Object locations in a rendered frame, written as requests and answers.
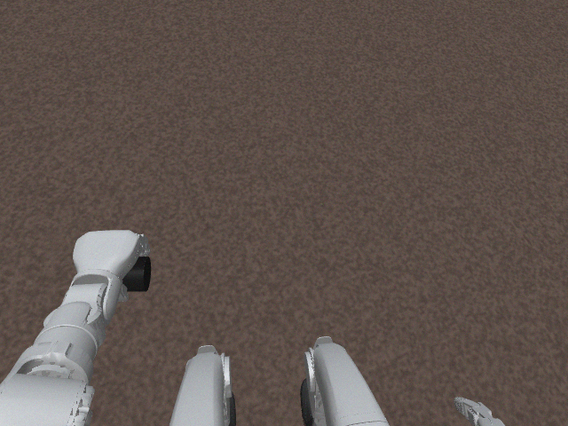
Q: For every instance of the left robot arm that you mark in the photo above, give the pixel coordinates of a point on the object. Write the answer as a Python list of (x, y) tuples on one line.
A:
[(49, 384)]

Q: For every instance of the can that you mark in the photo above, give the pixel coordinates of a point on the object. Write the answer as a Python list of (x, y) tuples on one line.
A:
[(138, 278)]

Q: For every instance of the right robot hand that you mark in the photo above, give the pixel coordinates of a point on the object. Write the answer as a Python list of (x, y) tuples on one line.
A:
[(477, 413)]

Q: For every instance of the left robot hand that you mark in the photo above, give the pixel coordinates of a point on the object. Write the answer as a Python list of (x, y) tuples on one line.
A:
[(114, 251)]

